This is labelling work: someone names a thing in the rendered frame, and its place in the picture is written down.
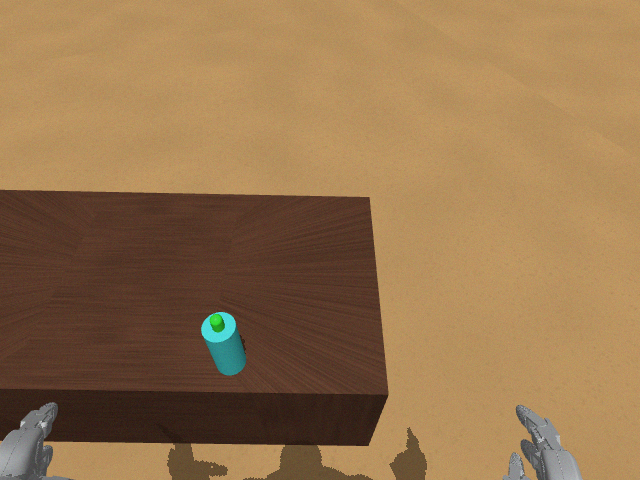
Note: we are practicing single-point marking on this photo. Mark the right robot hand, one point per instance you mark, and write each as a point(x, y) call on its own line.
point(550, 460)

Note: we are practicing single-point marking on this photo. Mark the bottle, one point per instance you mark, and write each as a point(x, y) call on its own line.
point(221, 335)

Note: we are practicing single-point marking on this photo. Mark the left robot hand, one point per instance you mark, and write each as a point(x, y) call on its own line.
point(22, 453)

